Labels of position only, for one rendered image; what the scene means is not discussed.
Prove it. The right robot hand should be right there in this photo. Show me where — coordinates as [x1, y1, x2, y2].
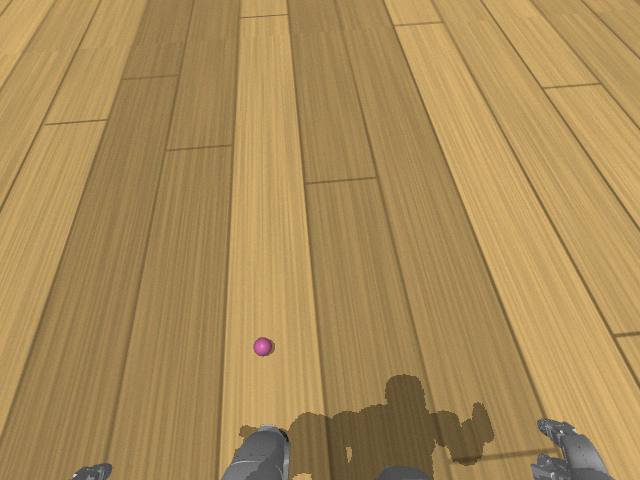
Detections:
[530, 419, 610, 480]

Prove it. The left robot hand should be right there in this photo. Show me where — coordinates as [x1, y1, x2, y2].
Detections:
[72, 463, 112, 480]

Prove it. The ball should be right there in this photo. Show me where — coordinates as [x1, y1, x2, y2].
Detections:
[254, 337, 272, 356]

